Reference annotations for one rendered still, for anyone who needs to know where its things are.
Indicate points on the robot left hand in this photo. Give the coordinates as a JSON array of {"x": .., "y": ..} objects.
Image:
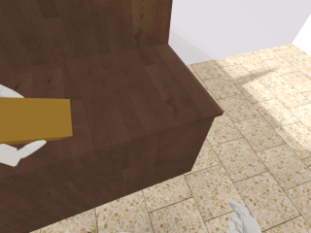
[{"x": 10, "y": 155}]

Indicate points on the table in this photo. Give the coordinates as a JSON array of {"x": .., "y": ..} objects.
[{"x": 139, "y": 115}]

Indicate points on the sponge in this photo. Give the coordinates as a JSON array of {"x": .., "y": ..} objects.
[{"x": 27, "y": 120}]

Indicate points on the robot right hand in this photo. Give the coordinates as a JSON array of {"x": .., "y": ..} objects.
[{"x": 248, "y": 223}]

